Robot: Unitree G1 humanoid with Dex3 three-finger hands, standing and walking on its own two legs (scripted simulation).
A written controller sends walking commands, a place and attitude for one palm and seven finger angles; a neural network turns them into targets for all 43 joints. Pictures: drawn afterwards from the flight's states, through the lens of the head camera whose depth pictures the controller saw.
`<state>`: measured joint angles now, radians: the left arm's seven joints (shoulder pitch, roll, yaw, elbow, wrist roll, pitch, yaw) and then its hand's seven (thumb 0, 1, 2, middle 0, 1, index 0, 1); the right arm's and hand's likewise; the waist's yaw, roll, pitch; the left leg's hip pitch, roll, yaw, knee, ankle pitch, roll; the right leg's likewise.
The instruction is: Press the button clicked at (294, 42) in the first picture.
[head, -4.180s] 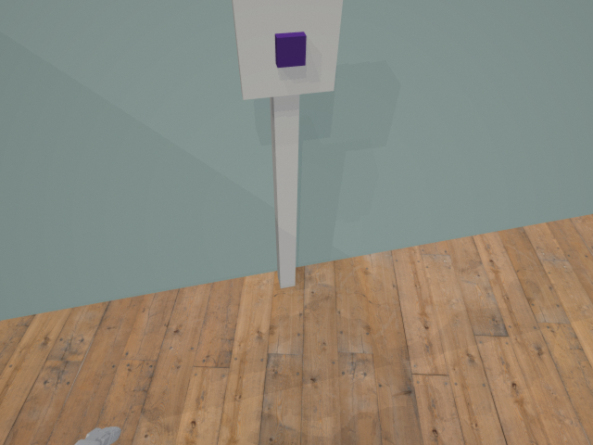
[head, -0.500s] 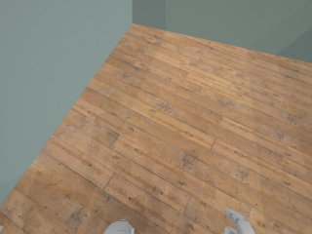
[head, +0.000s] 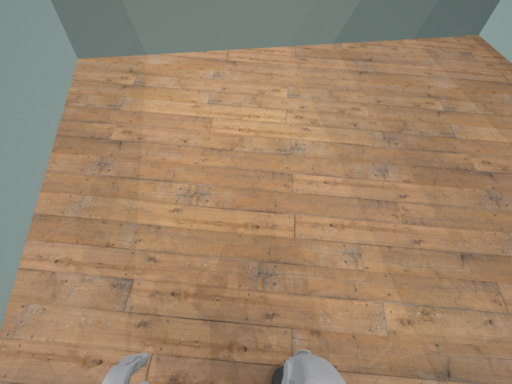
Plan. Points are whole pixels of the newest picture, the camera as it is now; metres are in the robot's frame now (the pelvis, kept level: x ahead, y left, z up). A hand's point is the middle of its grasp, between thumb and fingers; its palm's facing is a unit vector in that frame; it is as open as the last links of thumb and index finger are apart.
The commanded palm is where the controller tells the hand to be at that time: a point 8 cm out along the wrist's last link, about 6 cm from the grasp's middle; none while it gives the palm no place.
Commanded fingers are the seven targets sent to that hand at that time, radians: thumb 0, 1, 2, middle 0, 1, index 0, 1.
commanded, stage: walk to a spot facing it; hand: left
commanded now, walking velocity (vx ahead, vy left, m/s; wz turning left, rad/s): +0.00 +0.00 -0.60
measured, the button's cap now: out of the picture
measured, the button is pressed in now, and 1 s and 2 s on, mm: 0 0 0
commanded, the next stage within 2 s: turn to face it in 0.08 s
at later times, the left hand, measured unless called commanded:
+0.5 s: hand (143, 365) +0.17 +0.20 -0.17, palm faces +0.04 -0.99 -0.15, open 7.4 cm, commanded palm none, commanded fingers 0.00 0.90 0.90 -0.20 -0.30 -0.20 -0.30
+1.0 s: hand out of the picture +0.10 +0.21 -0.14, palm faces +0.24 -0.93 -0.28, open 7.4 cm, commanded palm none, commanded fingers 0.00 0.90 0.90 -0.20 -0.30 -0.20 -0.30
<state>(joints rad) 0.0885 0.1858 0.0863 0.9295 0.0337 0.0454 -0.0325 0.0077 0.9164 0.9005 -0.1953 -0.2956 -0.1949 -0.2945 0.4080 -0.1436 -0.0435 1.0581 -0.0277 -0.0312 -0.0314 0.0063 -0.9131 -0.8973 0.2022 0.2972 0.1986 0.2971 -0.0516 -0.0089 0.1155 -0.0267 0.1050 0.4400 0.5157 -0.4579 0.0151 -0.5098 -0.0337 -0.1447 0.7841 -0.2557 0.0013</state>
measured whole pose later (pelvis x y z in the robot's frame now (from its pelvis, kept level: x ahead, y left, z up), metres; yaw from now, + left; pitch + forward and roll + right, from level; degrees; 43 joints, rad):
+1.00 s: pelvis +0.03 -0.01 +0.00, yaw +13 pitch +0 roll +0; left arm 0.14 0.19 0.06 0.91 0.01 0.02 0.03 0.01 0.91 0.90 -0.20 -0.30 -0.20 -0.30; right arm 0.26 -0.24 -0.11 0.97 -0.02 0.07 0.00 0.01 -0.91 -0.90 0.20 0.30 0.20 0.30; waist -0.04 0.06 0.04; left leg -0.47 -0.07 -0.12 0.72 -0.34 -0.03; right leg -0.23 -0.01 -0.04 0.53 -0.30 0.00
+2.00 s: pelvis -0.01 -0.02 +0.01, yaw +49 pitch -1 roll +1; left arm 0.13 0.18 0.04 0.85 0.02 0.02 0.02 0.01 0.91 0.90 -0.20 -0.30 -0.20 -0.30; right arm 0.25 -0.25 -0.10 0.94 -0.02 0.07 0.01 0.01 -0.91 -0.90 0.20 0.30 0.20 0.30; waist -0.05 0.05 0.06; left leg -0.46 -0.08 -0.09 0.92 -0.44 -0.03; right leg -0.23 -0.04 -0.08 0.55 -0.30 -0.02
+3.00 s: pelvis -0.05 -0.03 +0.01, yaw +83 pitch +0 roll -1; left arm 0.09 0.22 0.06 0.84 0.00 0.04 0.02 0.01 0.91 0.90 -0.20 -0.30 -0.20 -0.30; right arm 0.28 -0.22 -0.08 0.94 -0.02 0.05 0.00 0.01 -0.90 -0.90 0.21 0.30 0.20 0.30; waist -0.07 0.04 0.05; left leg -0.32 -0.12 -0.21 0.50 -0.17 0.02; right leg -0.29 0.01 0.01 0.63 -0.36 0.07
